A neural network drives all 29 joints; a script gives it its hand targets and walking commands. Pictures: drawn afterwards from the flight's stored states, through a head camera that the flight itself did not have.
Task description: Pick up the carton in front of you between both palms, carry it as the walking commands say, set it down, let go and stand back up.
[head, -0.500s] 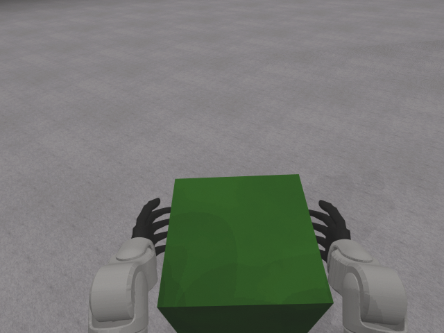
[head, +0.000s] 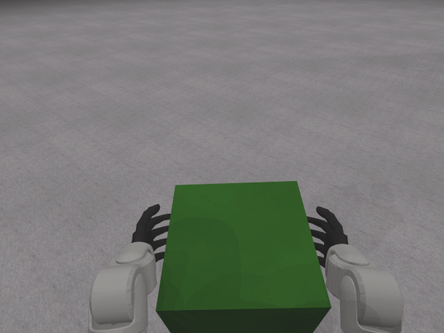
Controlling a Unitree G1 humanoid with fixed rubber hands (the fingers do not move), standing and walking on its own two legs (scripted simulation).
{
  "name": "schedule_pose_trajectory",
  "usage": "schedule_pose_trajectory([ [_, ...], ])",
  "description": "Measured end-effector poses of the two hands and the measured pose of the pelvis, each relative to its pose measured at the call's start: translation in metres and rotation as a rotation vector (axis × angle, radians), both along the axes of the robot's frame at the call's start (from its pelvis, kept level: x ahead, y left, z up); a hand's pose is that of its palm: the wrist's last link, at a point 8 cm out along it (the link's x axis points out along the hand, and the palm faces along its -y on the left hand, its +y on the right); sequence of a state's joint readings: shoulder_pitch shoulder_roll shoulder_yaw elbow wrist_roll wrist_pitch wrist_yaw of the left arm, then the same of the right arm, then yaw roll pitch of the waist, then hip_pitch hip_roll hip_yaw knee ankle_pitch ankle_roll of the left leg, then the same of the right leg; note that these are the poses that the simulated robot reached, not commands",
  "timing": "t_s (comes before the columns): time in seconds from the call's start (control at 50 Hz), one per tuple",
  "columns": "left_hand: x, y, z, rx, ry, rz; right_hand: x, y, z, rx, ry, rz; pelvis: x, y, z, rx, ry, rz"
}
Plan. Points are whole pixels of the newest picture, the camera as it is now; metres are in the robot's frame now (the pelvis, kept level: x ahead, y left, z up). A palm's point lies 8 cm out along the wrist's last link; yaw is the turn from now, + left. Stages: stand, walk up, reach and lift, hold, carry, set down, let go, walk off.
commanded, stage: carry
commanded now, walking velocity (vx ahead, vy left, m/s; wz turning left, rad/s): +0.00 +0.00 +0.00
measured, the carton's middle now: (238, 271) +0.25 +0.00 +0.02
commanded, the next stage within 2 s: none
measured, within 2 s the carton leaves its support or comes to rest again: neither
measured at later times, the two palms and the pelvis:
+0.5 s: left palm (137, 276) +0.21 +0.16 +0.07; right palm (327, 279) +0.21 -0.14 +0.07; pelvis -0.04 +0.01 +0.00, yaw +0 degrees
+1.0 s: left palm (144, 267) +0.25 +0.17 +0.04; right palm (315, 270) +0.24 -0.13 +0.04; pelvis -0.04 +0.01 +0.00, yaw +0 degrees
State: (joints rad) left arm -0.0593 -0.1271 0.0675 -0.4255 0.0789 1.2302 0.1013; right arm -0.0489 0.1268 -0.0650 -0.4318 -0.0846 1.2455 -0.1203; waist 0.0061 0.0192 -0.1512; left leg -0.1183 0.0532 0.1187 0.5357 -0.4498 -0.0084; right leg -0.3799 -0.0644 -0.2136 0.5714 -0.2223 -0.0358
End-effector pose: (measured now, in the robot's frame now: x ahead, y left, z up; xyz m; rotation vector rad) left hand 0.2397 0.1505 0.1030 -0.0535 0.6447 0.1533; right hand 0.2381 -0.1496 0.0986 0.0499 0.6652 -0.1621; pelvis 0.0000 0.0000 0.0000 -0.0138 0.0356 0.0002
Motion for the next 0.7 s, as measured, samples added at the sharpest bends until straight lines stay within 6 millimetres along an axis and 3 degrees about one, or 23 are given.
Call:
schedule_pose_trajectory([
  [0.18,-0.018,0.004,0.001,0.002,0.011,-0.006,-0.019,0.004,0.001,-0.002,0.011,-0.004,-0.018,0.005,0.002,0.006,-0.015,-0.001],
  [0.38,-0.028,0.009,-0.017,0.025,0.060,-0.013,-0.028,0.010,-0.017,-0.015,0.059,0.027,-0.036,0.009,0.003,0.014,-0.023,-0.002],
  [0.7,-0.014,0.012,-0.051,0.079,0.062,-0.046,-0.016,0.013,-0.052,-0.064,0.061,0.058,-0.047,0.012,0.002,0.018,-0.019,-0.001],
])
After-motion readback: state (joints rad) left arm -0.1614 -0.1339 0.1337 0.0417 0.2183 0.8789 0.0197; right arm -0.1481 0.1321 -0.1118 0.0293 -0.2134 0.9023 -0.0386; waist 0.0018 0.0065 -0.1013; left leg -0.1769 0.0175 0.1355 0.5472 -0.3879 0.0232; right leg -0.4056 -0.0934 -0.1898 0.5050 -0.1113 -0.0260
